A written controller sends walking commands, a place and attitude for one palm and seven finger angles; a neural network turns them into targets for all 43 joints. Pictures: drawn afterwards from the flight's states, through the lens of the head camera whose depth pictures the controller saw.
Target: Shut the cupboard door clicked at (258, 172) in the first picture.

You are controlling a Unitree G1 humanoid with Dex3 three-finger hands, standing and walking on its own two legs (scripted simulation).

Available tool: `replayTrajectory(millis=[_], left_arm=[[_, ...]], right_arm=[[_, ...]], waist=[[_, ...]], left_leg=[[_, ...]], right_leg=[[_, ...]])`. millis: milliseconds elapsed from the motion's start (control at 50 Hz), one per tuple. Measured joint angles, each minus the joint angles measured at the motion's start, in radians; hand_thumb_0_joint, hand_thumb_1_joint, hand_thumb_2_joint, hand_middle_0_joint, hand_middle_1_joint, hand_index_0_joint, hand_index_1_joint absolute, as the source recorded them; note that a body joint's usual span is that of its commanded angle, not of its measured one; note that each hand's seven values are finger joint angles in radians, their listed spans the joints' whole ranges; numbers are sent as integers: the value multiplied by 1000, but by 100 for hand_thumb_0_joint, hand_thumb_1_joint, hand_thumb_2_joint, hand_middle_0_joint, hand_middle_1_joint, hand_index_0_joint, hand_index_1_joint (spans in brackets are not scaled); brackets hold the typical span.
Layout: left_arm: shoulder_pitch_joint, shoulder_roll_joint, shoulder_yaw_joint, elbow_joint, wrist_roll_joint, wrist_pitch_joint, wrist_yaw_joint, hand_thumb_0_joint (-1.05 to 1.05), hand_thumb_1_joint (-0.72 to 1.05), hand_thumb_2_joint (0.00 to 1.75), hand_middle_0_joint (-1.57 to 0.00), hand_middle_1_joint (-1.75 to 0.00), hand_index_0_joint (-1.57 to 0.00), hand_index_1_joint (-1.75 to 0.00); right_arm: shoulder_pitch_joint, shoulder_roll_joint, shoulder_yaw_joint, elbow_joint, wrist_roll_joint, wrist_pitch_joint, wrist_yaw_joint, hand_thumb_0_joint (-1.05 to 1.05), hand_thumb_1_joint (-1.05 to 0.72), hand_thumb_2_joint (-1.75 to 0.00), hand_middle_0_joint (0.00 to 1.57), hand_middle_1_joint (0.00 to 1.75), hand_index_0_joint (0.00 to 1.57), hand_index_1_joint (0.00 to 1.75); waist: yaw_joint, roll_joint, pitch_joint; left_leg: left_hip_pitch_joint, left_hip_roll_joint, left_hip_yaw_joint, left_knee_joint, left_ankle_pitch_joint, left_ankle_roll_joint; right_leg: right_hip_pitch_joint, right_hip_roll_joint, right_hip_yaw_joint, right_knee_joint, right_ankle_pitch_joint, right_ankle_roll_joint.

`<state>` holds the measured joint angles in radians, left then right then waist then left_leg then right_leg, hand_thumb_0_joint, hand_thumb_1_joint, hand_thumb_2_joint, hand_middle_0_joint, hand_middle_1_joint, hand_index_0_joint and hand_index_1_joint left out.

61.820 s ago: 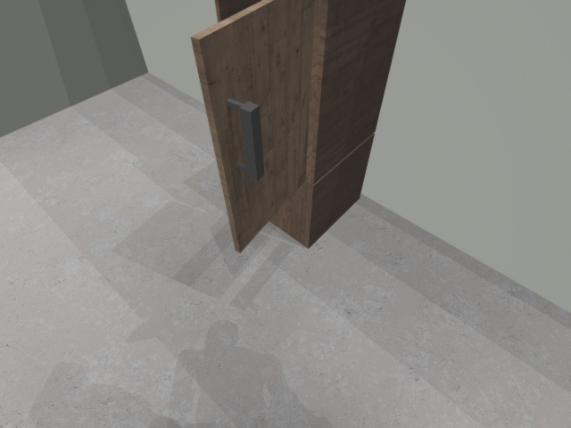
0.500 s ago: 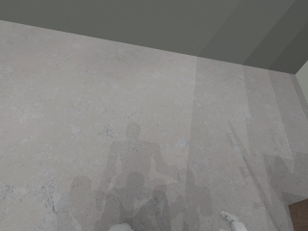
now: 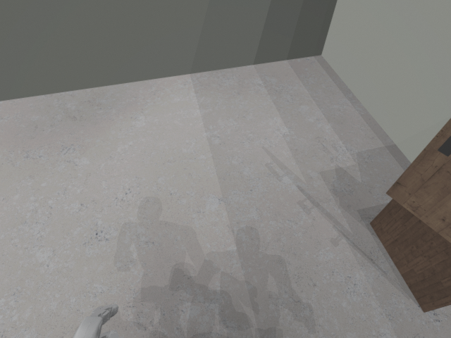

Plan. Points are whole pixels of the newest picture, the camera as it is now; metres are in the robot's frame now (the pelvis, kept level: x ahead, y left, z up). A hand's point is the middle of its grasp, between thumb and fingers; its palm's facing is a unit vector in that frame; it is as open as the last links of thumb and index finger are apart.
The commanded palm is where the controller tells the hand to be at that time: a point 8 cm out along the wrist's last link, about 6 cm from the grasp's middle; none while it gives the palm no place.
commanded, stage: turn to face it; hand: left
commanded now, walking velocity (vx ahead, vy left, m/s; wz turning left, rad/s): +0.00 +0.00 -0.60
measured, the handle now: out of the picture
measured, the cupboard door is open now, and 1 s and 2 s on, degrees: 24 24 24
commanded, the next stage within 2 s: take the last steps up to it in 1.42 s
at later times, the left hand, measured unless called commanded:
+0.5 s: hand (122, 329) +0.16 +0.22 -0.16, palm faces -0.24 -0.95 -0.18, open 7.4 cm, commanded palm none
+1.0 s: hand (171, 296) +0.22 +0.13 -0.14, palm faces -0.56 -0.79 -0.26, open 7.4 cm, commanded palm none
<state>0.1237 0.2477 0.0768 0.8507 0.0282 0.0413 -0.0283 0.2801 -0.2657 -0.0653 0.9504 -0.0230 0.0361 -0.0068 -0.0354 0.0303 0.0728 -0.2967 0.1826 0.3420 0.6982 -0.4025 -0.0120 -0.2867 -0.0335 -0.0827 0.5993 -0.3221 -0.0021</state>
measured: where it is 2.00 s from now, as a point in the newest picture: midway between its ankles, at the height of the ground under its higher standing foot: outside the picture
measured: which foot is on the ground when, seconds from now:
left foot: up 0.00-0.34, down 0.36-0.80, up 0.82-1.00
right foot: down 0.00-0.36, up 0.38-0.78, down 0.80-1.00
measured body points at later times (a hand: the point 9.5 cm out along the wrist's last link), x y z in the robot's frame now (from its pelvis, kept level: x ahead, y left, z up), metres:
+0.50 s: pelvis +0.03 +0.04 +0.01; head +0.08 +0.07 +0.46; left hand +0.17 +0.27 -0.15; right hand +0.05 -0.22 -0.11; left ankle +0.06 +0.14 -0.72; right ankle -0.05 -0.08 -0.64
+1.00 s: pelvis +0.03 +0.01 +0.01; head +0.06 -0.03 +0.46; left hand +0.25 +0.17 -0.12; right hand -0.07 -0.25 -0.13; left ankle +0.09 +0.14 -0.65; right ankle -0.04 -0.08 -0.72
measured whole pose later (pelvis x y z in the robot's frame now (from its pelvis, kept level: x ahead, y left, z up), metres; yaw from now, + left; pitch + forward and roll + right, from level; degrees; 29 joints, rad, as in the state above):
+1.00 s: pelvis +0.03 +0.01 +0.01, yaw -35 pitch +1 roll +0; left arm 0.18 0.21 0.05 0.88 0.02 0.03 -0.01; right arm 0.18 -0.26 -0.06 0.91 -0.02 0.06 0.00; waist -0.02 0.03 0.08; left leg -0.51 0.09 0.03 1.08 -0.40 -0.09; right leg -0.26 0.02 0.03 0.51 -0.27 -0.03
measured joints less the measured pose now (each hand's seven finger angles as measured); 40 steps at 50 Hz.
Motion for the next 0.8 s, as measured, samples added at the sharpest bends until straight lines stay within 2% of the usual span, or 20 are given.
replayTrajectory(millis=[20,60,120,180,260,300,340,360,380,400,440,480,540,600,680,740,780,800], left_arm=[[-1,-10,-7,1,-1,-10,6,1,91,90,-20,-30,-20,-30],[7,-27,-22,2,-5,-18,16,1,91,90,-20,-30,-20,-30],[30,-39,-30,10,-10,-14,29,1,91,90,-20,-30,-20,-30],[46,-43,-33,21,-11,-11,29,1,91,90,-20,-30,-20,-30],[60,-48,-30,29,-5,-9,23,1,91,90,-21,-30,-21,-30],[66,-46,-26,32,-3,-5,21,1,91,90,-21,-30,-21,-30],[73,-40,-19,36,-5,2,20,1,91,90,-21,-30,-21,-30],[78,-36,-16,37,-9,8,20,1,91,90,-21,-30,-21,-30],[76,-27,-10,42,-14,15,19,1,91,90,-21,-30,-21,-30],[74,-18,-5,46,-15,22,19,1,91,90,-21,-30,-21,-30],[73,-3,4,53,-10,32,15,1,91,90,-20,-30,-20,-30],[69,10,13,56,-7,38,5,1,91,90,-20,-30,-20,-30],[60,21,22,47,-8,40,-7,1,91,90,-20,-30,-20,-30],[53,25,25,39,-8,43,-11,1,91,90,-20,-30,-20,-30],[35,20,21,36,-7,45,-13,1,91,90,-20,-30,-20,-30],[20,9,11,32,-8,38,-13,1,91,90,-20,-30,-20,-30],[16,3,4,25,-8,26,-14,1,91,90,-20,-30,-20,-30],[20,5,-2,18,-6,14,-14,1,91,90,-20,-30,-20,-30]], right_arm=[[-5,-10,-2,5,2,12,-1,0,-90,-90,20,30,20,30],[-19,-20,-5,8,4,32,-4,1,-90,-90,20,29,20,30],[-44,-9,0,-3,5,33,-3,1,-91,-90,20,29,20,30],[-63,13,8,-24,5,24,0,1,-91,-90,20,29,20,30],[-90,36,15,-45,9,16,-2,1,-91,-90,20,29,20,30],[-104,45,19,-55,13,10,-4,1,-90,-90,20,29,20,30],[-113,52,24,-67,16,-2,-7,0,-90,-90,20,29,20,30],[-114,53,28,-73,16,-12,-9,0,-90,-90,20,29,20,30],[-119,62,31,-74,12,-22,-10,0,-90,-90,20,29,20,30],[-120,68,37,-79,8,-26,-10,0,-90,-90,20,29,20,30],[-114,79,49,-89,-1,-31,-11,0,-90,-90,20,30,20,30],[-102,86,56,-96,-6,-30,-15,0,-90,-90,20,30,20,30],[-90,85,58,-95,-7,-26,-19,0,-90,-90,20,30,21,30],[-80,79,52,-85,-6,-25,-19,0,-90,-90,20,30,21,30],[-64,64,38,-68,-7,-24,-14,0,-90,-90,20,30,21,30],[-53,44,25,-54,-8,-18,-8,0,-90,-90,20,30,21,30],[-41,28,17,-46,-4,-12,-4,0,-90,-90,20,30,21,30],[-30,22,13,-44,1,-8,-1,0,-90,-90,20,30,21,30]], waist=[[2,14,5],[-2,29,11],[-3,18,13],[-2,-3,11],[14,-27,8],[27,-41,6],[35,-55,1],[36,-58,-4],[39,-74,-2],[43,-83,1],[47,-88,3],[45,-82,5],[47,-67,12],[46,-51,15],[33,-30,20],[20,-10,24],[16,2,20],[15,-2,10]], left_leg=[[-39,-9,-61,91,-71,-16],[-117,-49,-176,277,-120,-35],[-191,-82,-259,414,-53,-60],[-216,-91,-300,398,-4,-76],[-187,-107,-323,265,-10,-81],[-146,-121,-323,154,-19,-77],[-85,-138,-319,3,41,-70],[-53,-139,-314,-78,103,-51],[-50,-143,-298,-82,126,-20],[-47,-140,-281,-69,116,5],[-26,-123,-253,-78,95,30],[1,-108,-236,-117,103,35],[33,-88,-207,-173,130,34],[51,-70,-173,-200,137,33],[61,-49,-126,-192,125,24],[59,-28,-91,-151,98,10],[49,-11,-69,-98,67,-5],[31,-8,-62,-51,44,-14]], right_leg=[[-12,12,9,21,-21,-9],[-15,26,28,24,-23,-16],[5,41,65,-32,17,-14],[20,52,96,-74,41,-15],[22,61,136,-84,47,-6],[13,63,161,-67,39,4],[-3,67,186,-34,21,20],[-17,72,197,-7,7,30],[-36,72,207,41,-34,27],[-64,74,199,123,-107,27],[-126,78,162,318,-187,34],[-170,70,121,466,-181,45],[-196,45,81,540,-141,62],[-185,21,62,493,-125,70],[-135,2,41,340,-125,66],[-77,4,20,198,-110,50],[-18,11,4,61,-21,34],[14,9,9,-13,30,14]])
